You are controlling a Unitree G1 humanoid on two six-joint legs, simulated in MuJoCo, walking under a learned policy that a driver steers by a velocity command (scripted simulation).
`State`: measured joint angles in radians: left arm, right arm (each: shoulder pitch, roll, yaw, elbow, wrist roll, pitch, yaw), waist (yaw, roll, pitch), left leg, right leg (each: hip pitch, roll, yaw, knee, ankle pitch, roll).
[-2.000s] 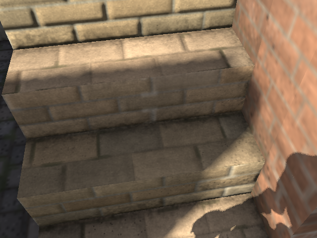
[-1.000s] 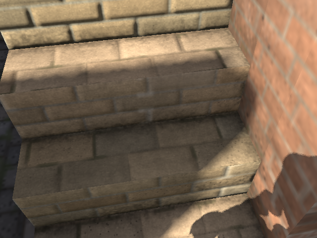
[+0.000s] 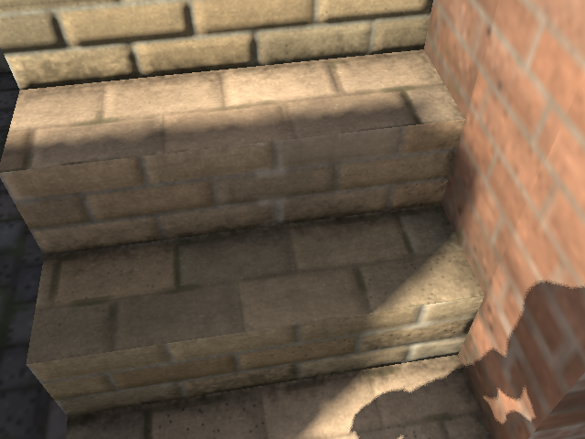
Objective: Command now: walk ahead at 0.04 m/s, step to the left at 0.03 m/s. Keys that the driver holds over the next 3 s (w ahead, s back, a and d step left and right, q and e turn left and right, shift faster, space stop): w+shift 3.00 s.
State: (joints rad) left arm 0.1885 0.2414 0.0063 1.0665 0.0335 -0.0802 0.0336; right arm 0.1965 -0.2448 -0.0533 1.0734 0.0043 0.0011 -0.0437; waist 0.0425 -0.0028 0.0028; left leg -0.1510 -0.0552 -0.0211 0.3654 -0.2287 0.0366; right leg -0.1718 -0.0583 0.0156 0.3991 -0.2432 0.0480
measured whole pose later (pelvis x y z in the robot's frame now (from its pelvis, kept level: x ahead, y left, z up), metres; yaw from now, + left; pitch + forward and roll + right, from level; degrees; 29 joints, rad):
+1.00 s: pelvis +0.00 +0.00 +0.00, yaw +0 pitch +1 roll +1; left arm 0.20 0.24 -0.01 1.06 0.03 -0.08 0.03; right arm 0.17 -0.25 -0.04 1.10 0.01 0.00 -0.04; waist 0.04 0.00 0.00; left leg -0.17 -0.05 -0.02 0.39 -0.24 0.04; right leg -0.18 -0.06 0.01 0.42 -0.25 0.05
